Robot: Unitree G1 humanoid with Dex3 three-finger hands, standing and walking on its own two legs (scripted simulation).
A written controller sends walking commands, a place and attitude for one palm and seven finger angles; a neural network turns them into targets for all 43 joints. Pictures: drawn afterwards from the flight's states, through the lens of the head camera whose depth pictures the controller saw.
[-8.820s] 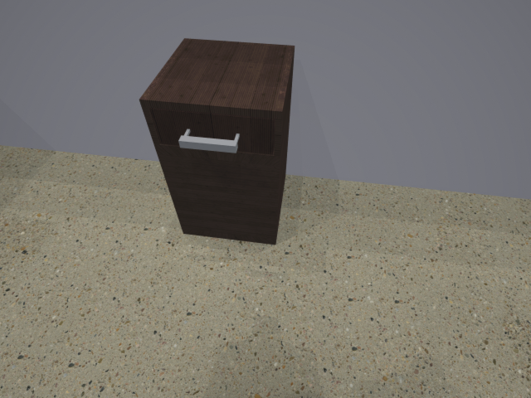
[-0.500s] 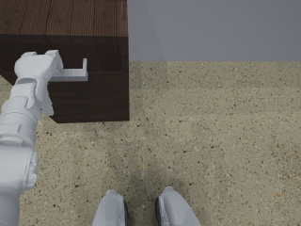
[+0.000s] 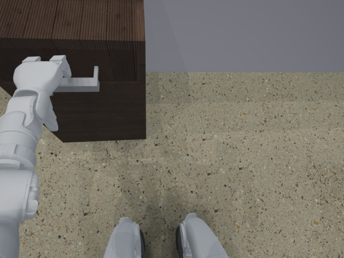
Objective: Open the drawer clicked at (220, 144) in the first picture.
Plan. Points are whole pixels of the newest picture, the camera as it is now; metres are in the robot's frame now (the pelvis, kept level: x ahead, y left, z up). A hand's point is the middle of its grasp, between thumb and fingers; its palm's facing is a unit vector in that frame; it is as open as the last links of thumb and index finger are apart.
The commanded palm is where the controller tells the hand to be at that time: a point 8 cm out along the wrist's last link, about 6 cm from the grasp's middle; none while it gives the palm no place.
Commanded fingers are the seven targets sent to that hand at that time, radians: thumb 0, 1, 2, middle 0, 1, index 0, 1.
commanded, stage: move the hooked fingers above the handle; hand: left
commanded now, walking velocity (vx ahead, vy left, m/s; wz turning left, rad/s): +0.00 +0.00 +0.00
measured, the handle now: (64, 77) +0.59 +0.24 -0.07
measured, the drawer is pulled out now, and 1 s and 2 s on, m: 0.00 0.00 0.00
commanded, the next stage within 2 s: none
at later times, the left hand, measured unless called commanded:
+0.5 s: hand (63, 88) +0.52 +0.22 -0.02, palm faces -0.19 -0.07 -0.98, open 13.8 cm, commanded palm +0.54 +0.22 +0.04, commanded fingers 0.00 -0.50 0.30 -0.30 -1.20 -0.30 -1.20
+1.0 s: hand (58, 77) +0.54 +0.22 +0.00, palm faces -0.06 -0.09 -0.99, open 13.8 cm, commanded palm +0.54 +0.23 +0.04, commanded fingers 0.00 -0.50 0.30 -0.30 -1.20 -0.30 -1.20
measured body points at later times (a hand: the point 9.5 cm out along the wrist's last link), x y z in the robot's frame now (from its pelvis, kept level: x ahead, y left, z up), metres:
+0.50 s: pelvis +0.00 +0.00 -0.01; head +0.16 +0.03 +0.41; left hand +0.53 +0.22 +0.03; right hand -0.02 -0.26 -0.12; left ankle +0.03 +0.08 -0.65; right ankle +0.02 -0.14 -0.65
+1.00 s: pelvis +0.01 +0.00 -0.01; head +0.17 +0.03 +0.41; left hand +0.53 +0.23 +0.05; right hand +0.00 -0.28 -0.11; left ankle +0.03 +0.08 -0.65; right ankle +0.02 -0.14 -0.65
